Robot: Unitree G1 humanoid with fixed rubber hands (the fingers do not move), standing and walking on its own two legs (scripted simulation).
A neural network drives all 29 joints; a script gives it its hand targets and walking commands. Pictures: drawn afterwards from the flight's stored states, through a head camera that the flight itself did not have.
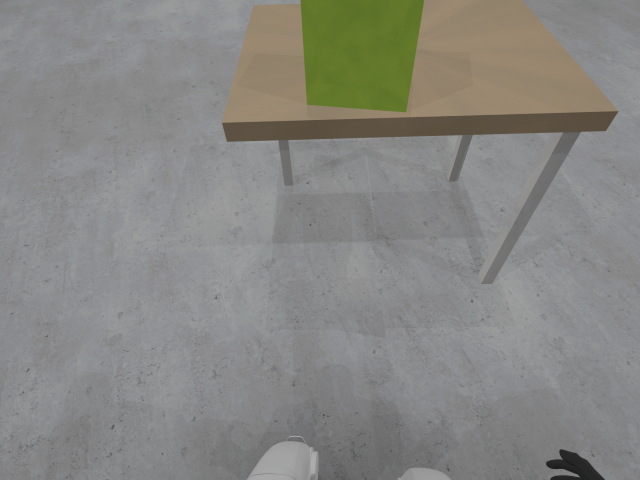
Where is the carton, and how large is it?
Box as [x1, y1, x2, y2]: [300, 0, 423, 111]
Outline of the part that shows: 300,0 307,104 405,111 423,0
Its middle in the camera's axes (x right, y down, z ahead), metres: +0.09 -0.44 +0.79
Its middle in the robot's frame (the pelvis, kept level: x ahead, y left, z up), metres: +0.91 -0.08 +0.13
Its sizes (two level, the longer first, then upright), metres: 0.218 0.163 0.267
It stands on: a table, 0.71 m high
